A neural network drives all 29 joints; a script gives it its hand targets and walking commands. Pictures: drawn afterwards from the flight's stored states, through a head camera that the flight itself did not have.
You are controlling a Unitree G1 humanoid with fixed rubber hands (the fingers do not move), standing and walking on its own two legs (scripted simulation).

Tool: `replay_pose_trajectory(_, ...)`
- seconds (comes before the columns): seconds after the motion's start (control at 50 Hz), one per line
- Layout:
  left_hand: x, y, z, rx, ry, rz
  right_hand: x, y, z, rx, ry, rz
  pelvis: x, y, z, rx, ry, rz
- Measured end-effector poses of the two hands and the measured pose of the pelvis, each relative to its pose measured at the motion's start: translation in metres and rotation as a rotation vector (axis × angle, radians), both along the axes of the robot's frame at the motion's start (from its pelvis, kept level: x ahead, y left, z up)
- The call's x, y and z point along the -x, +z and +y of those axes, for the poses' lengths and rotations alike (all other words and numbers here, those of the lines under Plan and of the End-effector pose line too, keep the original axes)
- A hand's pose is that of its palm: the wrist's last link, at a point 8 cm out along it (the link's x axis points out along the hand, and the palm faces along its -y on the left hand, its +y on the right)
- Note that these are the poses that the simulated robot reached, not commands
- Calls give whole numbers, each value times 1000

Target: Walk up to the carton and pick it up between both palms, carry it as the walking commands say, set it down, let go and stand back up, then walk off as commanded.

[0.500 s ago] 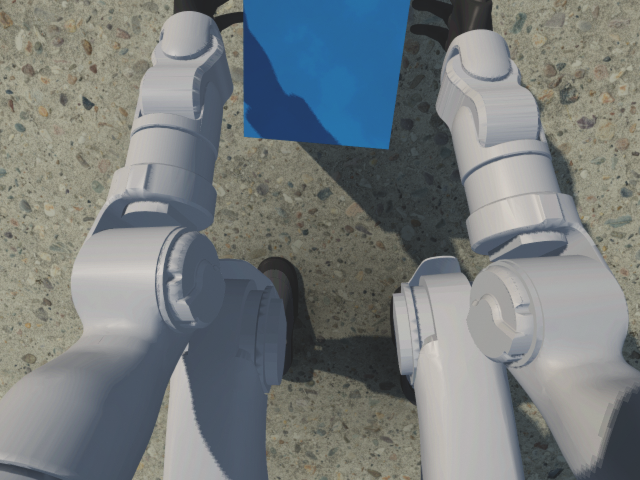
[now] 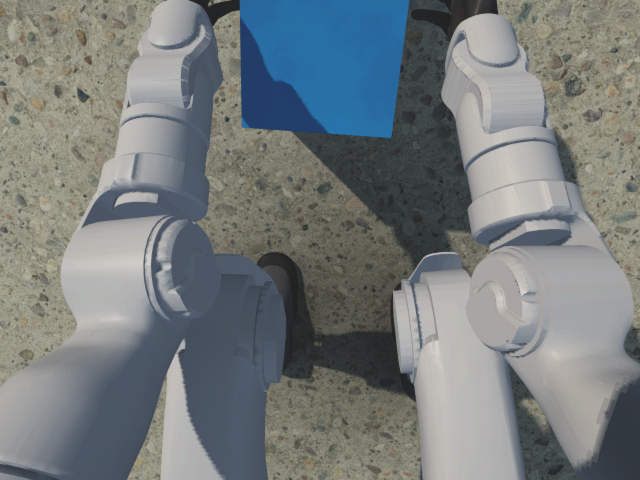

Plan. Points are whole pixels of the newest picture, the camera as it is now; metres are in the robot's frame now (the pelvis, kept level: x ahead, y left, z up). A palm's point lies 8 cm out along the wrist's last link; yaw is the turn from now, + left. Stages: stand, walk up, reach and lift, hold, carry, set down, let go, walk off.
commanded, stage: set down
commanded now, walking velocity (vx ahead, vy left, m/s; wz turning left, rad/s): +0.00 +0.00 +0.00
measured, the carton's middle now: (328, 11) +0.58 +0.04 -0.25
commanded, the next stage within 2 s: none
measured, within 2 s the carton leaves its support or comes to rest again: rests again in 1.36 s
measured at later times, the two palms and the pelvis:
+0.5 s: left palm (193, 2) +0.56 +0.16 -0.16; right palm (470, 14) +0.55 -0.10 -0.17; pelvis +0.01 +0.00 +0.00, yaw +0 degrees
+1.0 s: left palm out of the picture +0.56 +0.16 -0.17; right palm (469, 10) +0.55 -0.10 -0.17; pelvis +0.02 +0.00 +0.00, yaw +0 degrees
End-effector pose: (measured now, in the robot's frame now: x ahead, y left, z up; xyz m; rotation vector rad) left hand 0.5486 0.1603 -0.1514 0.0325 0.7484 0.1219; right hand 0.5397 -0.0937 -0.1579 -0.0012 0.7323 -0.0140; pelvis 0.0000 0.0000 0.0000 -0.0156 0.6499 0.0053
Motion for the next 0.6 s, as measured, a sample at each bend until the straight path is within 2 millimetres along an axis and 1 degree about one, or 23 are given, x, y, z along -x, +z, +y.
replay_pose_trajectory(0.6,-9,-9,2,24,-18,-13,-9,-10,-3,-24,16,-18,-11,2,0,-3,-2,34)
